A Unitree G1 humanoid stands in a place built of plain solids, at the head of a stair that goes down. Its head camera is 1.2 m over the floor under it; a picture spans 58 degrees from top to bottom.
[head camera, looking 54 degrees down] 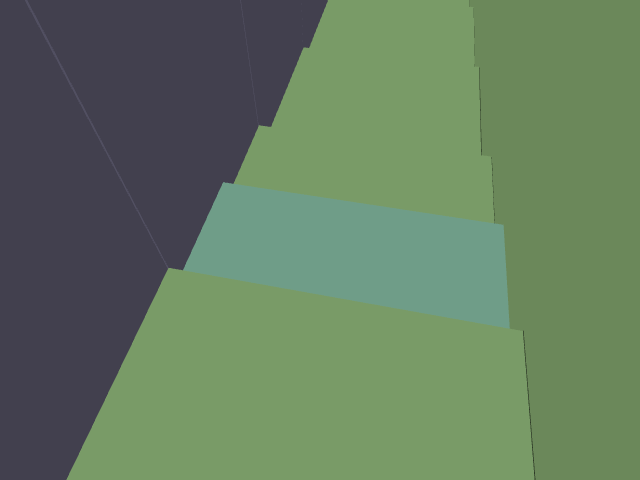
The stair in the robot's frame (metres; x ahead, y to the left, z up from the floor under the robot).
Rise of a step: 0.10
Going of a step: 0.49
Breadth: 1.12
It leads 11 degrees to the right of straight ahead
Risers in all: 3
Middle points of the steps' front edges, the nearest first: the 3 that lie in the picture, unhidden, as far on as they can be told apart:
0.65 -0.05 0.00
1.13 -0.15 -0.10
1.61 -0.25 -0.20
